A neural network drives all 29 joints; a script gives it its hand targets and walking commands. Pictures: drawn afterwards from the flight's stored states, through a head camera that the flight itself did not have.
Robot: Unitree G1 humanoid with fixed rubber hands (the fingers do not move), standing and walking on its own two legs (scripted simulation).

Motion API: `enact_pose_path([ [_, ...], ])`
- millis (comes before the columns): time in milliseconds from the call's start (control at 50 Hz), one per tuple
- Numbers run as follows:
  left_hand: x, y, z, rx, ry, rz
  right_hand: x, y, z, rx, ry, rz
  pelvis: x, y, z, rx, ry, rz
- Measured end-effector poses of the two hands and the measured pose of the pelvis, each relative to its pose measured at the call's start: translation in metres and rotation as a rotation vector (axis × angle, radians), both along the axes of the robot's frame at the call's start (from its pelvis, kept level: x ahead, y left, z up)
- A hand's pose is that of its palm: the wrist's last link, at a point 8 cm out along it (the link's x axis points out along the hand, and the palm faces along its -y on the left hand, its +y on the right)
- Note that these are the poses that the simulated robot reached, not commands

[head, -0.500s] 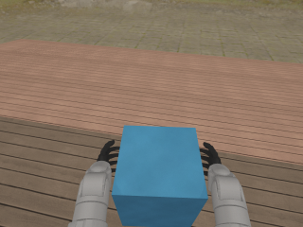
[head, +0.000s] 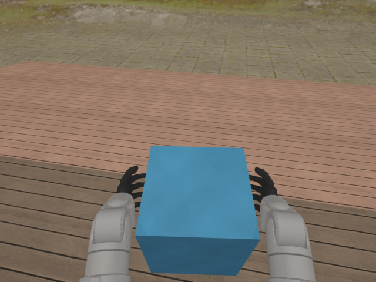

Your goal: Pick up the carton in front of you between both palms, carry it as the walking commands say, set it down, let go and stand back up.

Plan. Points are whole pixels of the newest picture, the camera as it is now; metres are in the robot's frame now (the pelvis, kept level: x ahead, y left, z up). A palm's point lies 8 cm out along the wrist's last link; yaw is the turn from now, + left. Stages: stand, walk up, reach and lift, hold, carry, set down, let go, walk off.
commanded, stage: carry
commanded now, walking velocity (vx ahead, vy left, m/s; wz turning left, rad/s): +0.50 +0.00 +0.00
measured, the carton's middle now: (195, 213) +0.30 +0.00 +0.00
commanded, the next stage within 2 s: none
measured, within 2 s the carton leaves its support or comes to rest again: neither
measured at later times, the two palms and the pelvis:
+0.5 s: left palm (136, 141) +0.46 +0.16 +0.09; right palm (248, 137) +0.48 -0.14 +0.09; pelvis +0.22 +0.00 +0.00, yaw +1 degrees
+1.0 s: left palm (153, 83) +0.79 +0.16 +0.10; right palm (234, 83) +0.78 -0.14 +0.11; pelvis +0.54 +0.02 +0.01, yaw -2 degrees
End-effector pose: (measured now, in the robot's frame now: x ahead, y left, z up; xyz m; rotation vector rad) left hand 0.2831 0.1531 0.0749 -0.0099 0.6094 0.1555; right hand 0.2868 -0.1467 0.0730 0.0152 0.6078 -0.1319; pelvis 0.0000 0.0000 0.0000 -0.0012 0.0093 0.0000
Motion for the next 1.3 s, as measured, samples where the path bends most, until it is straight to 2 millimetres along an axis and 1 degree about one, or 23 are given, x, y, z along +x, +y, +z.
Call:
enact_pose_path([
  [80, 0.019, -0.006, 0.01, -0.01, -0.003, 0.011, 0.021, -0.005, 0.01, 0.006, -0.003, -0.005, 0.025, -0.003, -0.002, 0.0, 0.034, 0.034],
  [180, 0.045, 0.003, 0.013, -0.039, 0.013, 0.035, 0.051, 0.003, 0.018, 0.035, 0.013, -0.014, 0.064, 0.001, -0.003, 0.032, 0.06, 0.003],
  [240, 0.064, 0.001, 0.015, -0.041, 0.028, 0.032, 0.066, 0.001, 0.015, 0.041, 0.029, -0.019, 0.09, 0.002, -0.003, 0.017, 0.074, -0.026],
  [320, 0.096, -0.012, 0.013, -0.025, 0.053, 0.005, 0.088, -0.012, 0.007, 0.049, 0.054, -0.051, 0.129, -0.005, -0.006, -0.013, 0.076, 0.013],
  [380, 0.117, -0.012, 0.009, -0.042, 0.091, 0.02, 0.115, -0.012, 0.011, 0.041, 0.092, -0.042, 0.159, -0.009, -0.001, 0.003, 0.085, 0.039],
  [440, 0.141, -0.003, 0.013, -0.052, 0.103, 0.057, 0.151, -0.003, 0.018, 0.038, 0.105, -0.011, 0.19, -0.007, 0.005, 0.022, 0.093, 0.035],
  [520, 0.186, 0.013, 0.017, -0.059, 0.066, 0.089, 0.205, 0.013, 0.022, 0.036, 0.069, 0.021, 0.237, 0.001, 0.002, 0.031, 0.087, 0.021],
  [600, 0.246, 0.026, 0.01, -0.065, 0.016, 0.07, 0.257, 0.027, 0.015, 0.03, 0.018, 0.006, 0.293, 0.019, -0.017, 0.032, 0.046, -0.01],
  [620, 0.261, 0.028, 0.008, -0.068, 0.02, 0.059, 0.267, 0.028, 0.012, 0.025, 0.022, -0.005, 0.306, 0.023, -0.019, 0.034, 0.043, -0.019],
  [660, 0.288, 0.027, 0.006, -0.064, 0.055, 0.028, 0.285, 0.027, 0.008, 0.027, 0.055, -0.036, 0.328, 0.029, -0.015, 0.029, 0.044, -0.04],
  [700, 0.314, 0.023, 0.008, -0.053, 0.096, -0.01, 0.298, 0.023, 0.007, 0.035, 0.095, -0.076, 0.349, 0.035, -0.006, 0.02, 0.051, -0.052],
  [760, 0.351, 0.016, 0.012, -0.042, 0.13, -0.064, 0.321, 0.017, 0.011, 0.039, 0.127, -0.128, 0.382, 0.04, 0.006, 0.004, 0.059, -0.058],
  [800, 0.376, 0.013, 0.015, -0.041, 0.128, -0.086, 0.341, 0.014, 0.017, 0.036, 0.125, -0.148, 0.405, 0.041, 0.012, -0.008, 0.063, -0.055],
  [880, 0.426, 0.012, 0.022, -0.05, 0.093, -0.086, 0.394, 0.013, 0.029, 0.028, 0.09, -0.147, 0.455, 0.038, 0.016, -0.023, 0.067, -0.047],
  [940, 0.464, 0.012, 0.026, -0.058, 0.056, -0.06, 0.44, 0.013, 0.036, 0.022, 0.054, -0.119, 0.496, 0.032, 0.014, -0.026, 0.064, -0.04],
  [980, 0.49, 0.012, 0.026, -0.059, 0.037, -0.038, 0.473, 0.012, 0.036, 0.022, 0.035, -0.097, 0.526, 0.026, 0.009, -0.024, 0.06, -0.037],
  [1040, 0.534, 0.008, 0.021, -0.054, 0.02, -0.008, 0.525, 0.008, 0.028, 0.03, 0.02, -0.068, 0.574, 0.016, -0.003, -0.022, 0.048, -0.023],
  [1100, 0.582, 0.001, 0.012, -0.04, 0.009, 0.021, 0.581, 0.001, 0.013, 0.044, 0.008, -0.039, 0.624, 0.004, -0.02, -0.027, 0.024, 0.001],
  [1120, 0.597, 0.0, 0.009, -0.031, 0.018, 0.031, 0.599, 0.0, 0.009, 0.052, 0.018, -0.032, 0.637, 0.0, -0.022, -0.033, 0.022, 0.005],
  [1160, 0.624, -0.001, 0.007, -0.034, 0.052, 0.054, 0.631, -0.001, 0.006, 0.054, 0.053, -0.015, 0.658, -0.006, -0.018, -0.025, 0.026, 0.015],
  [1200, 0.647, -0.001, 0.007, -0.043, 0.081, 0.078, 0.661, -0.001, 0.007, 0.052, 0.082, 0.002, 0.678, -0.011, -0.011, -0.015, 0.031, 0.024],
  [1260, 0.686, -0.002, 0.013, -0.051, 0.095, 0.101, 0.705, -0.001, 0.013, 0.06, 0.097, 0.011, 0.71, -0.015, -0.001, -0.001, 0.039, 0.027],
  [1300, 0.717, -0.003, 0.02, -0.057, 0.083, 0.105, 0.735, -0.002, 0.019, 0.071, 0.086, 0.004, 0.732, -0.016, 0.004, 0.006, 0.044, 0.023],
])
